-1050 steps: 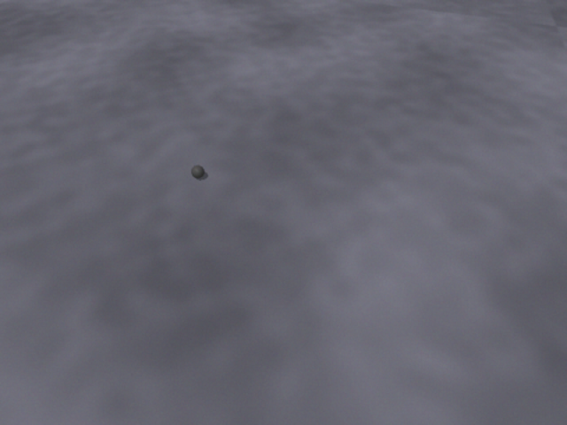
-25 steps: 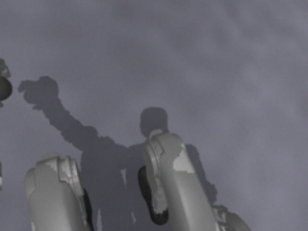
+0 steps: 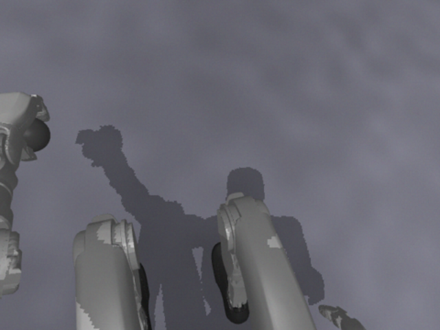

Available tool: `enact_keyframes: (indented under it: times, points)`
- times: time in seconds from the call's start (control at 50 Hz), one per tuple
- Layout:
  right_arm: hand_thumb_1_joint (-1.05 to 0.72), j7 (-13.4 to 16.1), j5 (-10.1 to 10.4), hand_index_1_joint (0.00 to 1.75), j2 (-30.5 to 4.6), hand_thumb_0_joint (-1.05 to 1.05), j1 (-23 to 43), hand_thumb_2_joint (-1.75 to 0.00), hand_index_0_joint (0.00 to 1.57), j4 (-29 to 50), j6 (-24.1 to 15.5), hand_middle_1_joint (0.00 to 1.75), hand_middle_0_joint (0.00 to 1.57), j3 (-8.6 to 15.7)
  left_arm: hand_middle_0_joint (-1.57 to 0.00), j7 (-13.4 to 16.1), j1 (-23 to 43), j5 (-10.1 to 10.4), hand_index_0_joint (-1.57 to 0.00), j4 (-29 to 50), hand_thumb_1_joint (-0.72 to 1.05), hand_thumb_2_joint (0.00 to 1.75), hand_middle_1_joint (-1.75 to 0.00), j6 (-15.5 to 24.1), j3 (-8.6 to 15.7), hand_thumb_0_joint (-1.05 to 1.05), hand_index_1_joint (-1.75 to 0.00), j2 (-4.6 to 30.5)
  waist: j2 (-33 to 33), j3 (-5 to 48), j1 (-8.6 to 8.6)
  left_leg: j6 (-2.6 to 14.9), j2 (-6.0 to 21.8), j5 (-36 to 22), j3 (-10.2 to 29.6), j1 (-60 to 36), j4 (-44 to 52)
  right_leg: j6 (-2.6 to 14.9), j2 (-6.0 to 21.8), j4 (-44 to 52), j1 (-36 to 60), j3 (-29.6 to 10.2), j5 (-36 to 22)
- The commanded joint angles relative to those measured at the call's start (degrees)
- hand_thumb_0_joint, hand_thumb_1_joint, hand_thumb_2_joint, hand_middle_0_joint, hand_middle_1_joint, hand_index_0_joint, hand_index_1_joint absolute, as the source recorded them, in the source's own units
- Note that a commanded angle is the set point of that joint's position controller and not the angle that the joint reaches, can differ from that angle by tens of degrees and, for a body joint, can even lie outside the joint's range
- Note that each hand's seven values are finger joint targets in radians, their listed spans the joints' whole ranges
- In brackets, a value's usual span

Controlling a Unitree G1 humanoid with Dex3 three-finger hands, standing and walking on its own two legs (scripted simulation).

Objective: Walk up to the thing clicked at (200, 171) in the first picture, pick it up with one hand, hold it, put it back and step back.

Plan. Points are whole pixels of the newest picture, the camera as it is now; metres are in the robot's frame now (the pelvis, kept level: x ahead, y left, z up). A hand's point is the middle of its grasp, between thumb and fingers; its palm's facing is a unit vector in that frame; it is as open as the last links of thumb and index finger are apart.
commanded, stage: lift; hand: left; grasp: from above
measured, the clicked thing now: (29, 134) +0.49 +0.29 -0.16
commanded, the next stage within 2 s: hold in 1.40 s
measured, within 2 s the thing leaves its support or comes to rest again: neither
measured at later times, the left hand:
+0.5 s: hand out of the picture +0.41 +0.29 +0.04, palm faces -0.42 -0.09 -0.90, open 9.2 cm
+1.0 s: hand out of the picture +0.35 +0.27 +0.22, palm faces -0.44 -0.10 -0.89, open 9.2 cm
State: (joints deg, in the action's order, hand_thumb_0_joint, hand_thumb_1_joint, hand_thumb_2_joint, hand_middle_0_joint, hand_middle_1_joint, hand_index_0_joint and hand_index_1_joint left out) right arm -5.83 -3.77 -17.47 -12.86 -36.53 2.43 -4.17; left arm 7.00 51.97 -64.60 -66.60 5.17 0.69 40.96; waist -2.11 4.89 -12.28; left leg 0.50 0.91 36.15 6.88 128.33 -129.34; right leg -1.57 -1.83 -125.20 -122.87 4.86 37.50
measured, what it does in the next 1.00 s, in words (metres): rises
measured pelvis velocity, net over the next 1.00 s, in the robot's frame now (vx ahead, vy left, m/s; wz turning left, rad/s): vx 0.04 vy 0.00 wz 0.10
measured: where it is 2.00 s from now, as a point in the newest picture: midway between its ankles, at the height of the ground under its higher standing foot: (187, 307)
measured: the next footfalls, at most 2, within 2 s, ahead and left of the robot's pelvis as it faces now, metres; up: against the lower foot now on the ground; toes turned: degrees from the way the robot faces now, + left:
none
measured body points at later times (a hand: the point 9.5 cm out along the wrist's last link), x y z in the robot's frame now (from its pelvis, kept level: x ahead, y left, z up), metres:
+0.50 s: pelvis +0.01 +0.00 +0.13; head +0.17 +0.04 +0.55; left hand +0.43 +0.29 +0.09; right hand +0.13 -0.26 +0.00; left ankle +0.09 +0.12 -0.34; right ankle +0.11 -0.12 -0.34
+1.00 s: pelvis +0.04 +0.00 +0.29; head +0.11 +0.01 +0.74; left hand +0.37 +0.27 +0.27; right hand +0.16 -0.26 +0.17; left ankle +0.09 +0.12 -0.34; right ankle +0.10 -0.12 -0.34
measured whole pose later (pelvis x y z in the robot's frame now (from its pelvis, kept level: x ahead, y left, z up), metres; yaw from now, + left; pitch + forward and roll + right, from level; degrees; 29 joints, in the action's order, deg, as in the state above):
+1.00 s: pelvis +0.04 +0.00 +0.29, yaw +6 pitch +17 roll -2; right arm 3.7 2.5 -14.2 -14.1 -40.8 -0.1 1.3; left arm 7.4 22.5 -57.4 -49.9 -0.2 -9.2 24.7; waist -2.7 9.0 -4.3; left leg 0.2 1.9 27.0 1.2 60.2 -70.0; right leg -0.8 -1.4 -67.8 -57.7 0.3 27.3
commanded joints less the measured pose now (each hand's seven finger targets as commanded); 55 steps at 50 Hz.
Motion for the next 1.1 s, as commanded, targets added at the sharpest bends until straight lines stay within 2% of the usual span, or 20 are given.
enact_keyframes:
  times: [0.0,0.08,0.1,0.2,0.22,0.28,0.32,0.38,0.4,0.46,0.48,0.56,0.62,0.68,0.72,0.8,0.84,0.88,0.98,1.08]
  points:
    - [-0.91,1.1,0.5,0.3,-12.4,0.0,-10.8,-0.9,0.2,1.6,0.0,0.3,0.2,6.0,-0.95,1.4,18.9,2.4,-1.0,15.4,0.65,0.71,-0.78,0.0,2.4,0.0,-0.74,13.7,-15.6,43.2,0.66,1.41,-1.1,-6.3,-4.0,-34.5,17.5,4.33,-1.3,16.6,20.8,2.0,-9.5]
    - [-0.91,1.9,1.5,0.3,-11.5,0.0,-9.9,-0.9,0.2,2.2,0.0,0.3,0.2,6.4,-0.92,0.5,15.9,4.2,-0.97,17.7,0.61,0.69,-0.79,-0.2,1.4,0.0,-0.74,12.4,-12.3,41.5,1.38,1.85,-0.9,-1.5,-3.6,-34.4,21.3,3.92,-1.5,20.2,22.9,1.3,-5.8]
    - [-0.91,2.1,1.7,0.3,-11.6,0.0,-9.7,-0.9,0.2,2.0,0.0,0.3,0.2,6.6,-0.91,0.4,13.2,4.2,-0.97,16.9,0.62,0.69,-0.79,-0.5,1.6,0.0,-0.74,12.2,-11.2,40.9,2.07,1.81,-0.9,-1.7,-3.4,-35.3,22.0,3.89,-1.4,20.6,23.5,1.2,-6.1]
    - [-0.91,3.2,2.8,0.3,-10.8,0.0,-8.5,-0.9,0.2,2.8,0.0,0.3,0.2,7.4,-0.89,-0.2,12.2,5.6,-0.94,22.9,0.59,0.7,-0.8,-0.9,1.0,0.0,-0.75,10.4,-11.4,41.9,2.96,1.76,-0.6,-1.1,-2.0,-40.4,27.6,3.56,-1.1,23.3,26.9,1.0,-7.1]
    - [-0.91,3.5,3.0,0.3,-10.2,0.0,-8.5,-0.9,0.2,3.2,-0.1,0.3,0.2,7.3,-0.89,0.0,12.3,6.0,-0.94,24.9,0.6,0.71,-0.84,-0.9,1.1,0.0,-0.78,10.5,-11.4,43.7,3.22,1.82,-0.4,-1.7,-2.5,-41.6,28.5,3.33,-1.3,24.4,28.9,0.8,-7.7]
    - [-0.91,4.2,3.6,0.3,-9.8,0.0,-7.7,-0.9,0.2,3.2,0.0,0.3,0.2,7.5,-0.89,0.1,8.7,6.4,-0.94,26.0,0.6,0.69,-0.82,-1.8,0.7,0.0,-0.76,9.0,-10.3,42.5,3.68,1.73,-0.5,-2.9,-2.6,-44.7,31.4,3.19,-1.1,27.3,31.9,0.5,-8.6]
    - [-0.91,4.8,3.9,0.3,-9.5,0.0,-7.0,-0.9,0.2,3.4,0.1,0.3,0.2,7.7,-0.89,0.2,6.8,6.2,-0.94,27.4,0.59,0.72,-0.82,-2.7,1.5,0.0,-0.77,9.6,-10.3,43.0,4.6,1.63,-0.4,-3.3,-2.6,-48.0,33.8,3.14,-1.0,29.3,34.3,0.2,-8.8]
    - [-0.91,5.4,4.3,0.3,-8.9,0.0,-5.6,-0.9,0.2,3.3,0.3,0.3,0.2,8.1,-0.88,0.0,3.5,6.4,-0.93,28.7,0.58,0.73,-0.83,-4.0,1.3,0.0,-0.78,7.9,-10.5,41.9,5.14,1.37,-0.2,-3.8,-1.7,-52.6,38.3,2.97,-1.0,32.1,37.6,0.2,-9.6]
    - [-0.91,5.6,4.4,0.3,-8.5,0.0,-5.4,-0.9,0.2,3.2,0.4,0.3,0.2,8.3,-0.87,-0.2,2.5,6.7,-0.92,28.3,0.57,0.73,-0.83,-4.6,0.1,0.0,-0.78,5.6,-9.0,41.5,4.83,1.39,-0.1,-4.3,-1.8,-54.3,39.6,2.95,-1.1,33.8,38.9,0.2,-9.9]
    - [-0.91,6.3,4.9,0.3,-8.0,0.0,-4.2,-0.9,0.2,3.3,0.4,0.3,0.2,8.3,-0.86,-0.9,-1.3,7.3,-0.9,30.4,0.55,0.73,-0.83,-5.6,0.0,0.0,-0.78,5.0,-8.6,38.9,5.49,1.29,-0.1,-4.1,-1.7,-57.5,44.1,2.79,-1.0,37.8,43.0,-0.2,-9.7]
    - [-0.9,6.5,5.0,0.3,-7.7,0.0,-4.2,-0.9,0.2,3.0,0.3,0.3,0.2,8.4,-0.87,-1.2,-2.6,7.7,-0.92,30.6,0.56,0.73,-0.83,-5.9,-1.1,0.0,-0.78,3.0,-8.2,37.8,5.26,1.3,-0.1,-4.7,-2.0,-58.6,45.3,2.76,-0.9,39.5,44.0,-0.4,-9.9]
    - [-0.9,7.4,5.4,0.3,-7.0,0.0,-2.9,-0.9,0.2,2.9,-0.1,0.3,0.2,8.4,-0.87,-1.9,-5.3,8.6,-0.92,34.1,0.56,0.7,-0.81,-6.1,-1.1,0.0,-0.77,2.5,-7.5,35.9,5.55,1.16,0.0,-6.0,-2.5,-63.4,49.9,2.78,-0.9,44.7,49.6,-1.2,-10.6]
    - [-0.91,8.0,5.8,0.3,-6.1,0.0,-2.7,-0.9,0.2,2.8,-0.5,0.3,0.2,8.1,-0.85,-1.4,-7.0,8.3,-0.89,35.4,0.53,0.7,-0.8,-5.8,-1.1,0.0,-0.76,2.3,-6.0,35.4,6.3,1.17,-0.2,-8.6,-3.5,-68.4,53.1,2.84,-1.0,49.2,55.5,-1.9,-12.3]
    - [-0.91,9.0,5.9,0.3,-5.3,0.0,-2.8,-0.9,0.2,2.0,-1.4,0.3,0.2,7.9,-0.85,-0.6,-9.0,8.5,-0.89,33.8,0.52,0.72,-0.81,-5.4,-2.4,0.0,-0.77,-0.1,-4.6,29.1,5.49,1.06,-0.5,-6.2,-4.1,-69.9,57.6,2.64,-1.0,55.2,59.5,-3.0,-10.1]
    - [-0.91,9.5,5.9,0.3,-5.2,0.0,-2.6,-0.9,0.2,1.4,-2.1,0.3,0.2,8.1,-0.86,0.1,-10.2,8.3,-0.89,31.8,0.51,0.71,-0.78,-5.1,-1.7,0.0,-0.75,0.1,-3.2,27.2,5.99,1.01,-0.6,-6.5,-4.3,-72.0,60.0,2.62,-0.9,58.0,62.4,-3.6,-10.0]
    - [-0.91,9.8,6.2,0.3,-4.6,0.0,-2.7,-0.9,0.2,0.9,-3.1,0.3,0.2,7.9,-0.89,1.2,-11.6,7.6,-0.93,28.9,0.57,0.7,-0.79,-5.0,-4.6,0.0,-0.75,-3.2,-1.9,23.1,6.25,0.87,-0.9,-7.3,-5.0,-75.3,64.8,2.69,-1.0,63.8,66.9,-4.6,-9.7]
    - [-0.91,9.9,6.1,0.3,-4.7,0.0,-2.6,-0.9,0.2,0.6,-3.7,0.3,0.2,8.2,-0.88,2.0,-12.6,7.5,-0.93,27.4,0.58,0.7,-0.82,-5.1,-4.1,0.0,-0.77,-3.3,-2.3,23.2,6.78,0.68,-0.9,-8.4,-4.9,-77.9,66.9,2.75,-1.1,65.7,69.4,-4.9,-10.2]
    - [-0.91,9.9,6.1,0.3,-4.8,0.0,-2.8,-0.9,0.2,0.5,-4.1,0.3,0.2,8.4,-0.87,2.4,-11.3,7.4,-0.92,27.3,0.56,0.68,-0.81,-5.1,-5.5,0.0,-0.76,-4.4,-2.0,23.1,6.67,0.67,-1.0,-10.4,-5.2,-80.8,68.9,2.7,-1.1,67.8,72.0,-4.9,-12.3]
    - [-0.91,10.0,6.1,0.3,-4.9,0.0,-3.4,-0.9,0.2,0.1,-4.6,0.3,0.2,8.6,-0.9,3.9,-10.6,7.2,-0.94,26.4,0.59,0.7,-0.81,-5.3,-6.4,0.0,-0.76,-5.5,-2.4,20.2,7.32,0.41,-0.9,-12.2,-5.6,-86.6,74.6,2.75,-1.1,72.6,76.0,-5.0,-14.3]
    - [-0.91,9.8,5.9,0.3,-4.8,0.0,-2.9,-0.9,0.2,0.1,-4.8,0.3,0.2,8.6,-0.9,4.9,-11.1,7.0,-0.95,25.5,0.59,0.71,-0.8,-6.1,-5.8,0.0,-0.76,-5.1,-2.2,19.2,8.13,0.18,-0.8,-15.4,-5.8,-91.5,79.1,2.58,-1.0,76.5,81.4,-5.0,-17.1]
